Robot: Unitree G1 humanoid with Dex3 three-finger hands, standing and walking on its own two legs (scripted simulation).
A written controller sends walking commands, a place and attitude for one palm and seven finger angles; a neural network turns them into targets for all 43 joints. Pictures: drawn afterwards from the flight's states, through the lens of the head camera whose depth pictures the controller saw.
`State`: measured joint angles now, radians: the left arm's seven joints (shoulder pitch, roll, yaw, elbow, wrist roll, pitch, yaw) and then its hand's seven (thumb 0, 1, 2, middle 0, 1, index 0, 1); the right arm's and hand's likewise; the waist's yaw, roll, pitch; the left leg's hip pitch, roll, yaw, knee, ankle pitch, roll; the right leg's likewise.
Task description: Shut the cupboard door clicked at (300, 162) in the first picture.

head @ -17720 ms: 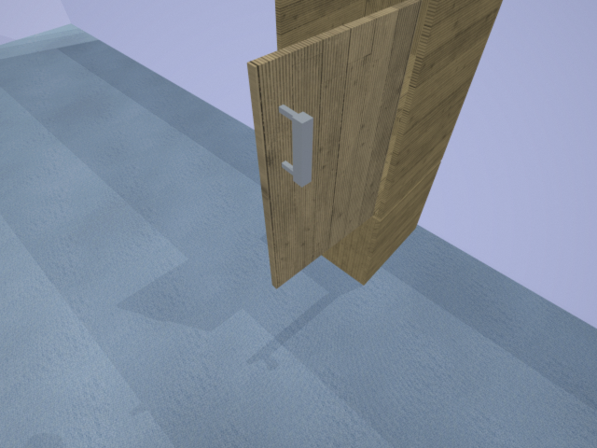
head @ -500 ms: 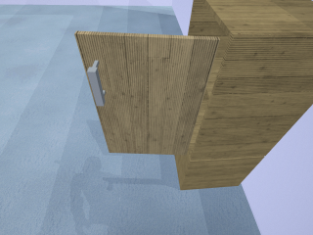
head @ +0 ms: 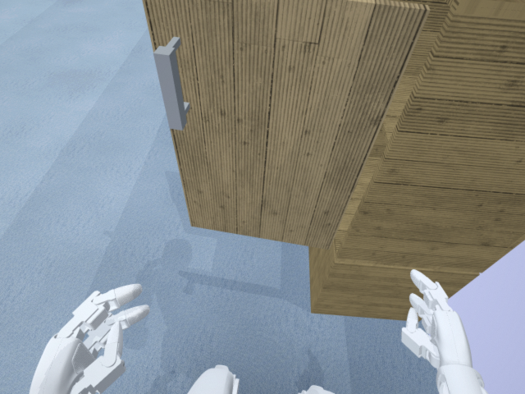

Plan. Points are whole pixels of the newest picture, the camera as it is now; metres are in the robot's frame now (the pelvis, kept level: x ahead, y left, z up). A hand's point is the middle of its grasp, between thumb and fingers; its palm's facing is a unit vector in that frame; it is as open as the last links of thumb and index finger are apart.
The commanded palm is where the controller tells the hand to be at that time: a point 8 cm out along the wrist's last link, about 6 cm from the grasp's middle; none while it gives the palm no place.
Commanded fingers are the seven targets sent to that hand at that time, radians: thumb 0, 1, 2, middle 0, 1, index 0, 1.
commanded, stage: raise the hand and make a fist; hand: left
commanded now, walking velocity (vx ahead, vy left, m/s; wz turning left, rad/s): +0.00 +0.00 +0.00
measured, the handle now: (176, 84) +0.52 +0.22 +0.19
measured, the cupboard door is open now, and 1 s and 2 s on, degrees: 84 84 84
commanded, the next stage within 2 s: bring the fist close to the handle in 1.44 s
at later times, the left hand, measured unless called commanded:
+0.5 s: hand (124, 287) +0.21 +0.20 +0.11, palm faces -0.03 -1.00 -0.03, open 3.6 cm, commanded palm +0.19 +0.25 +0.13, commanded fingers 0.00 0.90 0.90 -1.10 -1.28 -1.10 -1.28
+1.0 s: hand (100, 226) +0.25 +0.22 +0.18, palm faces +0.00 -1.00 -0.06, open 3.1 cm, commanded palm +0.23 +0.27 +0.19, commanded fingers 0.00 0.90 0.90 -1.30 -1.50 -1.30 -1.50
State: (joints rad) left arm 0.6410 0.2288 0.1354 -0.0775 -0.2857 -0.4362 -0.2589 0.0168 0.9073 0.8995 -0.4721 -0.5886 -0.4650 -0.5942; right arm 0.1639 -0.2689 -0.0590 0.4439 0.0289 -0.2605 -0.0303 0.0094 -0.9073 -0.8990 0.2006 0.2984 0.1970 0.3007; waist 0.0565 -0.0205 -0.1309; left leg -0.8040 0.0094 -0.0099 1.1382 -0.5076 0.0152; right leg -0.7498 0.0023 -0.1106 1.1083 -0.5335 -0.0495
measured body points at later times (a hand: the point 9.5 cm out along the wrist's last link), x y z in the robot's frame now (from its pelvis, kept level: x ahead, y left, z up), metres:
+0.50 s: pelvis +0.02 +0.01 +0.03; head +0.06 +0.01 +0.48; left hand +0.21 +0.25 +0.11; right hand +0.17 -0.25 -0.04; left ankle +0.03 +0.11 -0.66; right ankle +0.02 -0.09 -0.66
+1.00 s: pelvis +0.03 +0.03 +0.06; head +0.02 +0.03 +0.51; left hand +0.25 +0.28 +0.18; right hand +0.22 -0.18 +0.00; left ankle +0.03 +0.11 -0.66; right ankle +0.02 -0.09 -0.66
